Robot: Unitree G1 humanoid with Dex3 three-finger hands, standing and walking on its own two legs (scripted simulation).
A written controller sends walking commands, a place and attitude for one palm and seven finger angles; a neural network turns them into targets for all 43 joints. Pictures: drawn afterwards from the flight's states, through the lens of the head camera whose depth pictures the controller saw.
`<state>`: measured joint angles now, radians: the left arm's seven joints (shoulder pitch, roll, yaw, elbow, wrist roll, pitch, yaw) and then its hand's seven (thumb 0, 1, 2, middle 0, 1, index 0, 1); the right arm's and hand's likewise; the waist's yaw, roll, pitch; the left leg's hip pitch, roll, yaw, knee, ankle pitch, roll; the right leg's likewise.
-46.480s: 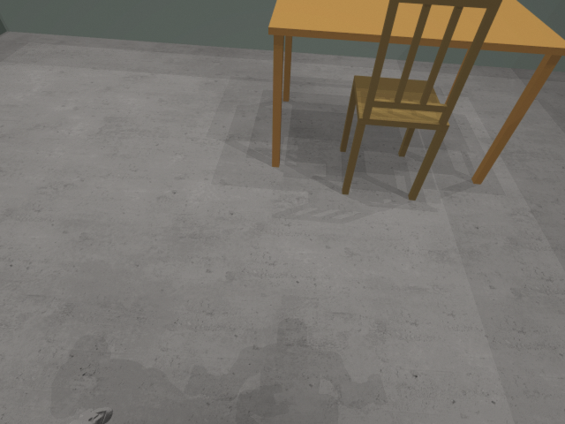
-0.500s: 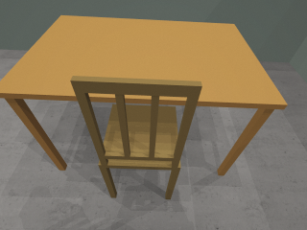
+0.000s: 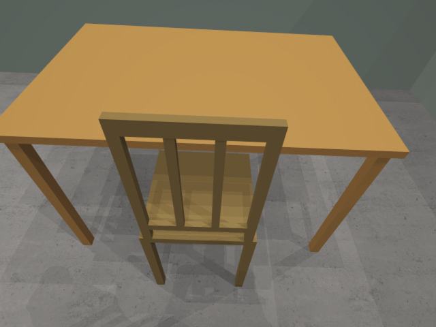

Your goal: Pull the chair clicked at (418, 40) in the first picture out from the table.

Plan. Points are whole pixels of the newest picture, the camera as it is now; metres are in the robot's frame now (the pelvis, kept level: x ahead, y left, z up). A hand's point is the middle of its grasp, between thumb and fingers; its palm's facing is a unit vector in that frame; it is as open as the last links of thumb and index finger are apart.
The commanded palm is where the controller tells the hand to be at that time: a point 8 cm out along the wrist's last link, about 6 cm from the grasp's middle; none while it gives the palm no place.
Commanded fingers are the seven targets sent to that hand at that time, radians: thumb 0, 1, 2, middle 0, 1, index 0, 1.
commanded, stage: look again from close up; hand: left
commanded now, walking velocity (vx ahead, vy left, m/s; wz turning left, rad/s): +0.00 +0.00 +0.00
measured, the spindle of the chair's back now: (176, 188) +0.44 +0.13 -0.06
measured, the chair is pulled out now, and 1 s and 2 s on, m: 0.00 0.00 0.00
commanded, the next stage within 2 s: none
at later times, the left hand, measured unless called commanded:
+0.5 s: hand out of the picture -0.03 +0.14 -0.18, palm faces +0.05 -0.99 -0.14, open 7.3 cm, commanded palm none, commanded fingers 0.00 0.90 0.90 -0.20 -0.30 -0.20 -0.30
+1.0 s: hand out of the picture -0.02 +0.13 -0.18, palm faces +0.05 -0.99 -0.14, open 7.3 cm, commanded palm none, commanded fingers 0.00 0.90 0.90 -0.20 -0.30 -0.20 -0.30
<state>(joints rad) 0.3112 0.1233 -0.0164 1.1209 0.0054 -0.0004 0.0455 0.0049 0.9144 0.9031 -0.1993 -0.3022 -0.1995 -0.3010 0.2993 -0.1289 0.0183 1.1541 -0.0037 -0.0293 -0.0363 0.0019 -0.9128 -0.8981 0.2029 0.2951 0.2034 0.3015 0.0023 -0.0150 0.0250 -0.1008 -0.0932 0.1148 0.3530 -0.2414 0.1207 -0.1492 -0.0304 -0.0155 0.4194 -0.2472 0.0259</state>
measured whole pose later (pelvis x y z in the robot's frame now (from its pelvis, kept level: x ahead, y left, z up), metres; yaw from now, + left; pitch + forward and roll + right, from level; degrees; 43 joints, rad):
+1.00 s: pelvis +0.01 -0.02 +0.00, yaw +0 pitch -1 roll +0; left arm 0.34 0.10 -0.02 1.14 0.01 -0.01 0.05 0.00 0.91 0.90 -0.20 -0.30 -0.20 -0.30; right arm 0.32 -0.12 0.02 1.16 0.00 -0.03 -0.04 0.00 -0.91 -0.90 0.20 0.29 0.20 0.30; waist 0.01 -0.01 0.00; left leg -0.10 -0.07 0.10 0.36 -0.25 0.09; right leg -0.14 -0.01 -0.03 0.42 -0.26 0.00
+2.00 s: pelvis +0.02 -0.04 +0.00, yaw +0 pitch -1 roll +0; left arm 0.37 0.10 -0.03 1.13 0.00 -0.02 0.05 0.00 0.91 0.90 -0.20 -0.30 -0.20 -0.30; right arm 0.33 -0.10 0.03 1.18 0.00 -0.03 -0.04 0.00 -0.91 -0.90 0.20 0.29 0.20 0.30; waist 0.01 -0.01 -0.01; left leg -0.10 -0.04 0.10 0.37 -0.27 0.07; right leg -0.13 0.02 -0.03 0.39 -0.26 -0.03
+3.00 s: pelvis +0.02 -0.02 +0.00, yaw +0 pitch +0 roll -1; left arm 0.37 0.10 -0.02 1.13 0.00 -0.01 0.05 0.00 0.91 0.90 -0.20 -0.30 -0.20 -0.30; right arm 0.35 -0.10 0.02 1.18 0.00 -0.04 -0.04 0.00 -0.91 -0.90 0.20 0.29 0.20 0.30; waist 0.00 -0.01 -0.01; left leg -0.09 -0.06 0.10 0.36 -0.26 0.09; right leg -0.12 0.01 -0.02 0.38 -0.25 0.00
